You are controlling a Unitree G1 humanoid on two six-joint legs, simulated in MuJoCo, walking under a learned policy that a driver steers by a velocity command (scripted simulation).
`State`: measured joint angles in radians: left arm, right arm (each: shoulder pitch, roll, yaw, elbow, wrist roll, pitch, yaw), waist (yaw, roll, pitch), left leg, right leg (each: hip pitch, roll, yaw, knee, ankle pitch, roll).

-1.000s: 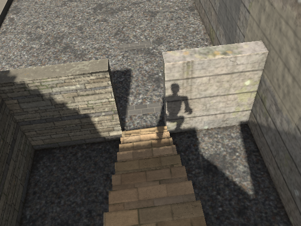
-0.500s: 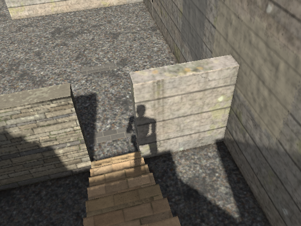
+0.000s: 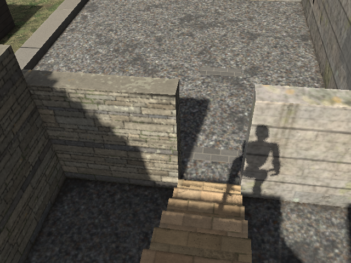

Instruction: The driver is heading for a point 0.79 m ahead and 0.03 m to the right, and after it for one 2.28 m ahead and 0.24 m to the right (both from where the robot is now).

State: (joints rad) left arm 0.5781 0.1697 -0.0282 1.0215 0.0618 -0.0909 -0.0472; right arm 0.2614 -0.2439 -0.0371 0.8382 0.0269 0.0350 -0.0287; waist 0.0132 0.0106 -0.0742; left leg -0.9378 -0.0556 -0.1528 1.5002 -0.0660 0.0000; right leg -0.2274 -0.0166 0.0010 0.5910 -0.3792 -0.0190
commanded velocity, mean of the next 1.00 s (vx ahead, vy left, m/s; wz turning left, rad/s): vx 0.29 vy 0.00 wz -0.09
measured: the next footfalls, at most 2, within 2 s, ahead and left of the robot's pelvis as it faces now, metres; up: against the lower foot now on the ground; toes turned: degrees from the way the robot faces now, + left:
left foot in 0.36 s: +0.30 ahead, +0.24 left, -0.19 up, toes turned +10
right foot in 0.98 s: +0.49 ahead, -0.05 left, -0.38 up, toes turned -5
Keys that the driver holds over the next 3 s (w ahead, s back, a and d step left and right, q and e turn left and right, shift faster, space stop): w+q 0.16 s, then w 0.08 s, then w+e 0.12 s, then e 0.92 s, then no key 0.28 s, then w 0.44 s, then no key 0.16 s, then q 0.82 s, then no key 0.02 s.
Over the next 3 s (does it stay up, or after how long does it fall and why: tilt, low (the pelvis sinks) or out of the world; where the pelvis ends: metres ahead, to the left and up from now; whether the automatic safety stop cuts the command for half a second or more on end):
stays up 0.82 -0.18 -0.68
